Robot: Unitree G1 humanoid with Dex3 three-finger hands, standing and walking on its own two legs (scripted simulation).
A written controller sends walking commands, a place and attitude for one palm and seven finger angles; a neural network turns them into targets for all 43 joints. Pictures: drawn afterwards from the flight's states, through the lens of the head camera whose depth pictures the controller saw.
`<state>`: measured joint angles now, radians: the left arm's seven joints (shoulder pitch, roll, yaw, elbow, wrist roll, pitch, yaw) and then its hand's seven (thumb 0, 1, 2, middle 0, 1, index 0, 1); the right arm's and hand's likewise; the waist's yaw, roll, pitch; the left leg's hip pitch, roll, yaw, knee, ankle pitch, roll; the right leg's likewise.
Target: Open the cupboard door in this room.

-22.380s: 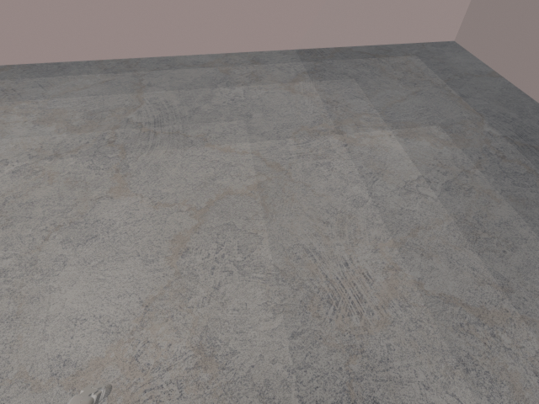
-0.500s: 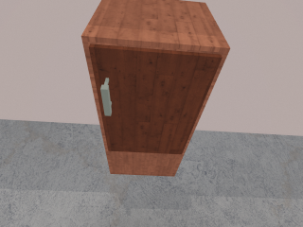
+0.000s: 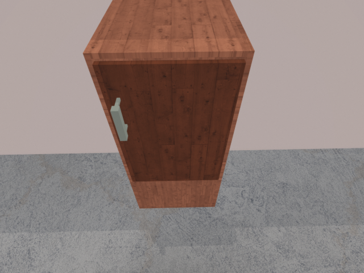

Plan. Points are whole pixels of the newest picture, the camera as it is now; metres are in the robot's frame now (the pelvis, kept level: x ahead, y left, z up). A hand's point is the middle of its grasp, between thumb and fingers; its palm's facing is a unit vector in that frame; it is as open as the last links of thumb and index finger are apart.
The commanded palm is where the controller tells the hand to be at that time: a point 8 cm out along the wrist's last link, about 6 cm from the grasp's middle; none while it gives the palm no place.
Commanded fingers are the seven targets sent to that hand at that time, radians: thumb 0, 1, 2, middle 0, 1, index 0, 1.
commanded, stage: come to a stop and stand still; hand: left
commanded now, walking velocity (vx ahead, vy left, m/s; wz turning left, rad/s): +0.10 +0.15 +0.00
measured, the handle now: (121, 119) +0.53 +0.21 +0.01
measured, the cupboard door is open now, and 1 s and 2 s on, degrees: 0 0 0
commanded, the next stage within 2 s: look again from close up in 1.74 s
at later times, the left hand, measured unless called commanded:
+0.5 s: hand out of the picture +0.01 +0.22 -0.17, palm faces +0.03 -0.97 -0.23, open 7.4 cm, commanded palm none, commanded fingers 0.00 0.90 0.90 -0.20 -0.30 -0.20 -0.30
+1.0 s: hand out of the picture +0.06 +0.18 -0.17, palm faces +0.00 -0.98 -0.22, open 7.3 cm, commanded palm none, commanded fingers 0.00 0.90 0.90 -0.20 -0.30 -0.20 -0.30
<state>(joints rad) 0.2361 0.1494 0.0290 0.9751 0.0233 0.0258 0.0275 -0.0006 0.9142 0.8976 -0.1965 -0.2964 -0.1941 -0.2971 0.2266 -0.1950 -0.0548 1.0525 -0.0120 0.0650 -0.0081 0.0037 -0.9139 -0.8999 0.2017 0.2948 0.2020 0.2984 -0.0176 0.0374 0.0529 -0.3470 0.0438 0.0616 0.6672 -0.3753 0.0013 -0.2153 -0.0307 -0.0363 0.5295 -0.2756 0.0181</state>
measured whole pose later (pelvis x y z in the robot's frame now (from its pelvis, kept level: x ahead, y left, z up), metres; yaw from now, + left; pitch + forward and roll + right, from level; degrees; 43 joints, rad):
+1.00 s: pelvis +0.04 +0.00 +0.01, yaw -1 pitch +0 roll +1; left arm 0.24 0.16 0.00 1.10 0.02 -0.01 0.03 0.00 0.92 0.90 -0.20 -0.30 -0.20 -0.30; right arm 0.25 -0.18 0.01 1.08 -0.01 -0.02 -0.02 0.01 -0.92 -0.90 0.20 0.29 0.20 0.30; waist 0.00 0.01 0.05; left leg -0.16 -0.02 0.07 0.46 -0.30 0.03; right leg -0.18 -0.05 0.02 0.51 -0.32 0.04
